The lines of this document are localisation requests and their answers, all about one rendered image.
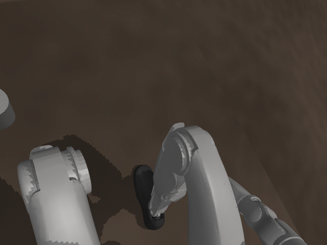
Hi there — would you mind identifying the right robot foot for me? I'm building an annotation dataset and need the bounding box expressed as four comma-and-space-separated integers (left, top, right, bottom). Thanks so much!
133, 165, 165, 230

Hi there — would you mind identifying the right robot hand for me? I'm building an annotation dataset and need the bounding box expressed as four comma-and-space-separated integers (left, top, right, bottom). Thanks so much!
228, 176, 251, 206

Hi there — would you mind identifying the bottle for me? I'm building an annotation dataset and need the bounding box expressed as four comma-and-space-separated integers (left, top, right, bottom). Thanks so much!
0, 89, 15, 129

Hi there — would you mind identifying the right robot arm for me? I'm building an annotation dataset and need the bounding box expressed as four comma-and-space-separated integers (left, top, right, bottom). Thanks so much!
238, 195, 307, 245

